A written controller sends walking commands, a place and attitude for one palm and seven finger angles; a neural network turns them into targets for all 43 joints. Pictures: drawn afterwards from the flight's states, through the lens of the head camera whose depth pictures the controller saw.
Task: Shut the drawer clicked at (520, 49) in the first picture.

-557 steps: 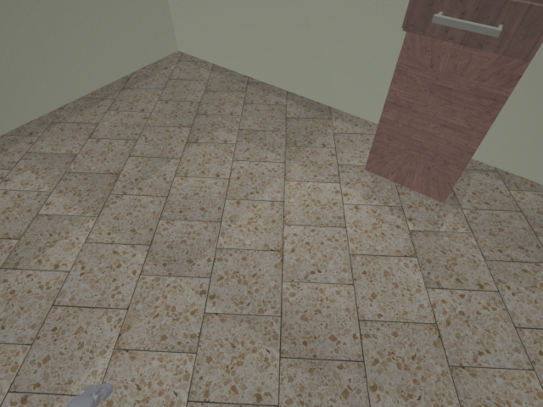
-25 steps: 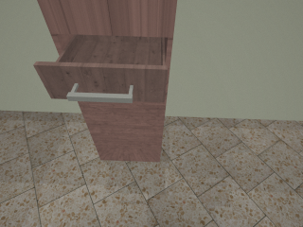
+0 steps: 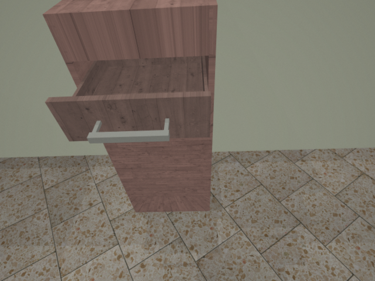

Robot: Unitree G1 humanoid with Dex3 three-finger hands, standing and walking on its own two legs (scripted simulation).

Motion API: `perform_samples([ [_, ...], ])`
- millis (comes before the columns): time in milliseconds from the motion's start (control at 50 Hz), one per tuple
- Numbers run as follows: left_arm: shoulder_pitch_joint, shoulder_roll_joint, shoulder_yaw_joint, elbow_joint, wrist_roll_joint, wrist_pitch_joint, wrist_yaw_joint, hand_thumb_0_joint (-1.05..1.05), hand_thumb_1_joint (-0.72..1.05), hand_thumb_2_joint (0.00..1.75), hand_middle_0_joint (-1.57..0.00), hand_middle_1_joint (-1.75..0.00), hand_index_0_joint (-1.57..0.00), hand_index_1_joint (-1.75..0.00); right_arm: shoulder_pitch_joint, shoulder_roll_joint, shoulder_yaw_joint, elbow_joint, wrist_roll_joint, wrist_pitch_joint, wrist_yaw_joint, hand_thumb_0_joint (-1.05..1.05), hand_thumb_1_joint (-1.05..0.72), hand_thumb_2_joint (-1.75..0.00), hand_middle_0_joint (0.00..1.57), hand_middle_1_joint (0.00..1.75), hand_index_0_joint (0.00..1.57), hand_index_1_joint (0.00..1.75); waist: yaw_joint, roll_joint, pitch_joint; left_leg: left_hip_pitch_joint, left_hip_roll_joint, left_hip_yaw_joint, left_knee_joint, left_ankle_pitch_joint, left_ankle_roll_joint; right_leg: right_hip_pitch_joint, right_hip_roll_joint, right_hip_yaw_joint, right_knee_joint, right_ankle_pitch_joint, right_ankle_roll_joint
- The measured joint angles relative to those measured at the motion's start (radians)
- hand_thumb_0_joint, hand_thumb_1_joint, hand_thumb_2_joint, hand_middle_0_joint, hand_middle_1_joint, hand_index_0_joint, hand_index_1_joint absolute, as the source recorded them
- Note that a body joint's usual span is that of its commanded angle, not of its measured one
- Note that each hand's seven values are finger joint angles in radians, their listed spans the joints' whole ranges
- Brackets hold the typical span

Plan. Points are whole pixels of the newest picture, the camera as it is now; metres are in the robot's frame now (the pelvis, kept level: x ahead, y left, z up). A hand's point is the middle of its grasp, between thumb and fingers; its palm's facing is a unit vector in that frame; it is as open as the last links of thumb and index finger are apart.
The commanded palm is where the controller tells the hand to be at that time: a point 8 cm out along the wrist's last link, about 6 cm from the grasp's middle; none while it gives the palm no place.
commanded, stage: look again from close up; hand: left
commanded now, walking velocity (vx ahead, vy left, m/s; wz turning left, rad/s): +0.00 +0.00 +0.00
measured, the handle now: (130, 130) +0.43 +0.16 +0.11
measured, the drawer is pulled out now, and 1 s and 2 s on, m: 0.19 0.19 0.19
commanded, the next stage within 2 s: raise the hand and make a fist in 0.10 s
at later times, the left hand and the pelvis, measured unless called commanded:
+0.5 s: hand (126, 227) +0.22 +0.14 +0.05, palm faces +0.04 -1.00 +0.01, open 6.6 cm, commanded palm +0.12 +0.20 -0.01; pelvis -0.01 -0.02 -0.02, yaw -1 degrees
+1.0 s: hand (129, 218) +0.23 +0.13 +0.07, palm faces -0.09 -0.99 -0.04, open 4.0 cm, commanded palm +0.17 +0.19 +0.08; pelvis -0.01 -0.02 -0.03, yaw +0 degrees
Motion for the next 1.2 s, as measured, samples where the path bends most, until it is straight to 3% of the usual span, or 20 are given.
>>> perform_samples([
  [220, -0.018, 0.004, 0.002, -0.002, 0.001, 0.004, 0.008, 0.01, 0.93, 0.90, -0.20, -0.30, -0.20, -0.30, -0.026, -0.013, -0.004, 0.030, 0.004, 0.009, 0.001, 0.01, -0.91, -0.90, 0.20, 0.30, 0.20, 0.30, 0.000, -0.016, 0.046, 0.011, 0.006, -0.003, -0.009, 0.004, -0.007, 0.013, 0.006, -0.004, -0.010, -0.001, -0.002],
  [240, 0.029, 0.007, 0.016, -0.148, -0.035, 0.059, 0.007, 0.01, 0.94, 0.90, -0.20, -0.30, -0.20, -0.30, -0.017, -0.016, -0.002, -0.008, 0.019, 0.002, 0.001, 0.01, -0.91, -0.90, 0.20, 0.30, 0.20, 0.30, 0.002, -0.024, 0.049, -0.006, 0.010, -0.002, 0.010, -0.004, -0.009, -0.001, 0.009, -0.004, -0.001, -0.001, -0.004],
  [260, 0.086, 0.014, 0.023, -0.329, -0.060, 0.071, 0.013, 0.02, 0.94, 0.90, -0.20, -0.30, -0.20, -0.30, 0.000, -0.020, 0.002, -0.053, 0.026, -0.037, -0.009, 0.01, -0.91, -0.90, 0.20, 0.30, 0.20, 0.30, 0.012, -0.034, 0.051, -0.011, 0.011, 0.004, 0.015, -0.009, -0.009, -0.011, 0.011, 0.002, 0.008, -0.003, -0.007],
  [300, 0.152, 0.025, 0.007, -0.608, -0.092, 0.033, 0.052, 0.02, 0.94, 0.90, -0.21, -0.31, -0.21, -0.31, 0.022, -0.048, -0.006, -0.108, 0.035, -0.133, -0.037, 0.02, -0.92, -0.90, 0.20, 0.30, 0.20, 0.30, 0.026, -0.037, 0.030, -0.025, 0.011, 0.008, 0.023, -0.012, -0.013, -0.028, 0.010, 0.007, 0.021, -0.008, -0.010],
  [340, 0.156, 0.019, 0.000, -0.810, -0.123, 0.014, 0.069, 0.02, 0.94, 0.90, -0.22, -0.33, -0.23, -0.33, 0.016, -0.089, -0.020, -0.166, 0.047, -0.194, -0.045, 0.02, -0.92, -0.90, 0.20, 0.30, 0.20, 0.30, 0.017, -0.023, 0.007, -0.045, 0.010, -0.001, 0.043, -0.018, -0.012, -0.039, 0.006, -0.002, 0.029, -0.012, -0.008],
  [420, 0.075, 0.017, 0.047, -1.023, -0.148, -0.149, 0.007, 0.02, 0.93, 0.90, -0.27, -0.38, -0.27, -0.38, -0.068, -0.135, -0.053, -0.301, 0.038, -0.256, -0.035, 0.02, -0.92, -0.90, 0.20, 0.30, 0.20, 0.30, -0.011, -0.035, -0.050, -0.142, 0.013, -0.003, 0.123, -0.041, -0.012, -0.128, 0.002, -0.004, 0.091, -0.027, -0.013],
  [500, 0.068, 0.008, 0.095, -1.092, -0.212, -0.392, -0.177, 0.01, 0.92, 0.90, -0.33, -0.45, -0.34, -0.45, -0.166, -0.140, -0.080, -0.456, 0.029, -0.262, 0.018, 0.02, -0.92, -0.90, 0.20, 0.30, 0.20, 0.30, -0.015, -0.085, -0.086, -0.265, 0.033, 0.016, 0.258, -0.098, -0.025, -0.257, 0.014, 0.014, 0.213, -0.069, -0.030],
  [540, 0.120, 0.005, 0.100, -1.116, -0.226, -0.437, -0.256, 0.01, 0.91, 0.90, -0.37, -0.49, -0.37, -0.49, -0.203, -0.149, -0.088, -0.530, 0.031, -0.244, 0.036, 0.02, -0.92, -0.90, 0.20, 0.30, 0.20, 0.30, -0.007, -0.098, -0.086, -0.309, 0.042, 0.018, 0.320, -0.129, -0.027, -0.302, 0.020, 0.017, 0.268, -0.091, -0.037],
  [600, 0.225, 0.017, 0.088, -1.153, -0.230, -0.381, -0.291, 0.00, 0.91, 0.90, -0.43, -0.55, -0.43, -0.55, -0.235, -0.164, -0.095, -0.621, 0.043, -0.204, 0.035, 0.01, -0.91, -0.90, 0.20, 0.30, 0.20, 0.30, 0.020, -0.104, -0.078, -0.353, 0.047, 0.008, 0.378, -0.153, -0.032, -0.340, 0.020, 0.010, 0.317, -0.114, -0.039],
  [660, 0.296, 0.029, 0.084, -1.175, -0.214, -0.323, -0.241, 0.01, 0.90, 0.90, -0.49, -0.61, -0.49, -0.62, -0.235, -0.164, -0.095, -0.675, 0.043, -0.186, 0.019, 0.01, -0.91, -0.90, 0.20, 0.30, 0.20, 0.30, 0.049, -0.097, -0.069, -0.389, 0.048, -0.018, 0.412, -0.165, -0.032, -0.357, 0.016, -0.014, 0.332, -0.123, -0.041],
  [700, 0.309, 0.037, 0.092, -1.207, -0.201, -0.325, -0.190, 0.01, 0.90, 0.90, -0.53, -0.66, -0.53, -0.66, -0.221, -0.155, -0.083, -0.685, 0.033, -0.190, 0.010, 0.01, -0.91, -0.90, 0.20, 0.30, 0.20, 0.30, 0.068, -0.092, -0.065, -0.413, 0.049, -0.038, 0.435, -0.170, -0.033, -0.367, 0.013, -0.034, 0.340, -0.128, -0.042],
  [760, 0.274, 0.036, 0.095, -1.264, -0.203, -0.385, -0.155, 0.02, 0.90, 0.90, -0.59, -0.72, -0.59, -0.72, -0.199, -0.132, -0.042, -0.652, 0.028, -0.207, 0.006, 0.01, -0.91, -0.90, 0.20, 0.30, 0.20, 0.30, 0.083, -0.076, -0.061, -0.438, 0.052, -0.067, 0.468, -0.181, -0.035, -0.369, 0.012, -0.062, 0.349, -0.135, -0.045],
  [820, 0.163, 0.035, 0.064, -1.303, -0.207, -0.412, -0.188, 0.02, 0.90, 0.90, -0.64, -0.79, -0.65, -0.79, -0.182, -0.107, 0.010, -0.596, 0.031, -0.219, 0.005, 0.01, -0.91, -0.90, 0.20, 0.30, 0.20, 0.30, 0.076, -0.046, -0.046, -0.439, 0.053, -0.086, 0.489, -0.189, -0.035, -0.355, 0.011, -0.080, 0.351, -0.138, -0.044],
  [860, 0.079, 0.048, 0.041, -1.312, -0.200, -0.375, -0.228, 0.02, 0.90, 0.90, -0.68, -0.83, -0.69, -0.83, -0.165, -0.085, 0.039, -0.563, 0.037, -0.216, 0.003, 0.01, -0.91, -0.90, 0.20, 0.30, 0.20, 0.30, 0.062, -0.029, -0.044, -0.427, 0.053, -0.085, 0.481, -0.187, -0.035, -0.342, 0.011, -0.080, 0.340, -0.133, -0.041],
  [940, 0.000, 0.086, 0.041, -1.297, -0.205, -0.188, -0.272, 0.01, 0.90, 0.90, -0.76, -0.92, -0.77, -0.92, -0.113, -0.050, 0.068, -0.530, 0.053, -0.182, -0.003, 0.01, -0.90, -0.90, 0.21, 0.30, 0.21, 0.30, 0.016, -0.013, -0.054, -0.366, 0.051, -0.052, 0.406, -0.162, -0.026, -0.303, 0.017, -0.048, 0.286, -0.110, -0.033],
  [980, 0.023, 0.086, 0.065, -1.317, -0.229, -0.092, -0.252, 0.01, 0.90, 0.90, -0.80, -0.96, -0.81, -0.96, -0.089, -0.046, 0.066, -0.527, 0.060, -0.166, -0.007, 0.02, -0.90, -0.90, 0.21, 0.30, 0.21, 0.30, -0.005, -0.012, -0.059, -0.326, 0.048, -0.032, 0.355, -0.146, -0.024, -0.278, 0.021, -0.029, 0.253, -0.096, -0.028],
  [1020, 0.066, 0.076, 0.092, -1.357, -0.249, -0.036, -0.212, 0.01, 0.90, 0.90, -0.84, -1.00, -0.85, -1.00, -0.068, -0.053, 0.054, -0.528, 0.062, -0.160, -0.009, 0.02, -0.90, -0.90, 0.21, 0.30, 0.21, 0.30, -0.015, -0.014, -0.059, -0.290, 0.047, -0.016, 0.314, -0.133, -0.023, -0.253, 0.024, -0.014, 0.224, -0.085, -0.025],
  [1060, 0.117, 0.064, 0.116, -1.411, -0.254, -0.023, -0.166, 0.02, 0.90, 0.90, -0.88, -1.05, -0.89, -1.05, -0.051, -0.066, 0.037, -0.529, 0.061, -0.165, -0.005, 0.02, -0.90, -0.90, 0.21, 0.30, 0.20, 0.30, -0.011, -0.019, -0.057, -0.263, 0.047, -0.007, 0.285, -0.125, -0.022, -0.232, 0.027, -0.006, 0.203, -0.078, -0.023],
  [1120, 0.182, 0.060, 0.128, -1.499, -0.237, -0.052, -0.117, 0.02, 0.90, 0.90, -0.94, -1.11, -0.95, -1.11, -0.035, -0.096, 0.013, -0.528, 0.054, -0.184, 0.004, 0.02, -0.90, -0.90, 0.20, 0.30, 0.20, 0.30, 0.009, -0.026, -0.052, -0.238, 0.045, -0.010, 0.266, -0.120, -0.019, -0.205, 0.026, -0.007, 0.184, -0.075, -0.019],
  [1200, 0.192, 0.050, 0.091, -1.560, -0.213, -0.084, -0.114, 0.02, 0.90, 0.90, -1.02, -1.20, -1.03, -1.20, -0.044, -0.144, -0.001, -0.524, 0.053, -0.221, 0.002, 0.02, -0.91, -0.90, 0.20, 0.30, 0.20, 0.30, 0.035, -0.018, -0.040, -0.223, 0.039, -0.032, 0.267, -0.121, -0.013, -0.172, 0.019, -0.028, 0.168, -0.074, -0.012],
])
